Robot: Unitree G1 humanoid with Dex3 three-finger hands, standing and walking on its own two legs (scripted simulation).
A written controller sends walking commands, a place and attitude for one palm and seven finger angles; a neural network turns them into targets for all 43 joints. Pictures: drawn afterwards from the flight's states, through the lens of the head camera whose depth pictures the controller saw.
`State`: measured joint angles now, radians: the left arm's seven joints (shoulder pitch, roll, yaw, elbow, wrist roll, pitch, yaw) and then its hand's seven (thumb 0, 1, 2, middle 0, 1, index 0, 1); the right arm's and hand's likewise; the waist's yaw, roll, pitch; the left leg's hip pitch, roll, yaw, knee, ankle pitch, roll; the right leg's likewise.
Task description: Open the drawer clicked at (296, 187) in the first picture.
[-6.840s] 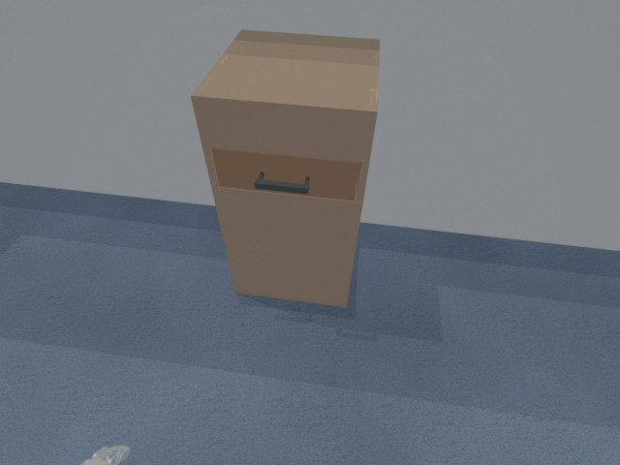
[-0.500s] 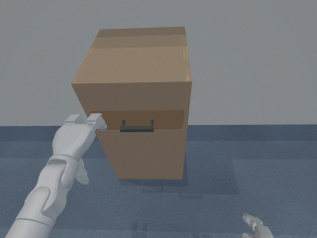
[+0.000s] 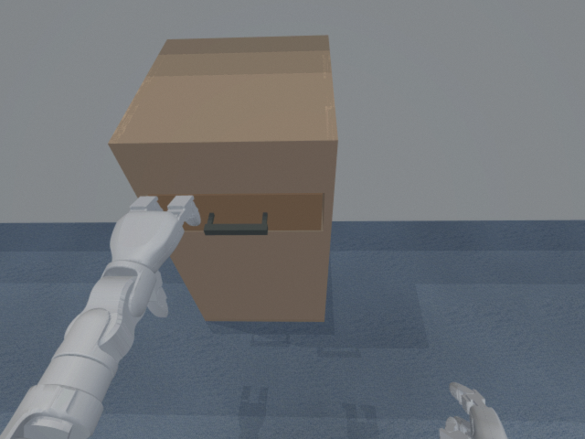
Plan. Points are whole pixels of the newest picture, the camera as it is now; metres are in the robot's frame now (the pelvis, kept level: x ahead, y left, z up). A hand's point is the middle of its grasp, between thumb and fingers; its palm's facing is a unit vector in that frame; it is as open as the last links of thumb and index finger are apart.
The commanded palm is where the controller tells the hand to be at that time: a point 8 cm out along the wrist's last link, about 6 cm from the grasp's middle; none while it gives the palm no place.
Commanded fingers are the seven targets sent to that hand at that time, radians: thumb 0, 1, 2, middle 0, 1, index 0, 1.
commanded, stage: move the hooked fingers above the handle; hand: left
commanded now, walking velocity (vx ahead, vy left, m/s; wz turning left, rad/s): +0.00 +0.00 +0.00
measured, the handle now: (237, 223) +0.57 +0.20 -0.15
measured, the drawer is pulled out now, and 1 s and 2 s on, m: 0.00 0.00 0.00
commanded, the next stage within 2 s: none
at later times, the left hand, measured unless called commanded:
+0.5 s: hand (192, 236) +0.43 +0.23 -0.02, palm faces +0.02 -0.04 -1.00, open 13.8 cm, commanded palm +0.40 +0.23 +0.04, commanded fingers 0.00 -0.50 0.30 -0.30 -1.20 -0.30 -1.20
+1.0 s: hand (217, 234) +0.48 +0.21 -0.08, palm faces -0.06 +0.01 -1.00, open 13.8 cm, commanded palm +0.47 +0.20 -0.02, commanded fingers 0.00 -0.50 0.30 -0.30 -1.20 -0.30 -1.20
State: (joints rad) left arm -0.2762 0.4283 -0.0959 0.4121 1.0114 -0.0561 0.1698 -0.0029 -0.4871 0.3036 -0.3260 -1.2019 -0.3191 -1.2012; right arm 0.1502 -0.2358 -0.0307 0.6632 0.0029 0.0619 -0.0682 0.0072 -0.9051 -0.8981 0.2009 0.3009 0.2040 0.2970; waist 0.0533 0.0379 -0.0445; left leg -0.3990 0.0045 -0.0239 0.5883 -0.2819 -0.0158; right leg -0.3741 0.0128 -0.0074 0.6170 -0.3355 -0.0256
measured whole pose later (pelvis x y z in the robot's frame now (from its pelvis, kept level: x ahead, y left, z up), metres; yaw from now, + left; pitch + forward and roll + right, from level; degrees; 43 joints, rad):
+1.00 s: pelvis -0.01 +0.03 -0.06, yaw -3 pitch +24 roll -2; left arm -0.84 0.38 -0.06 1.20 1.11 0.11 0.50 0.00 -0.48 0.30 -0.32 -1.20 -0.31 -1.20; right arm 0.33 -0.24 -0.07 0.75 -0.05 0.07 0.02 0.00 -0.91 -0.90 0.20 0.30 0.20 0.30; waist -0.15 0.05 -0.18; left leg -0.99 0.01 0.00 1.01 -0.43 0.02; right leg -0.95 0.02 0.02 0.97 -0.44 0.02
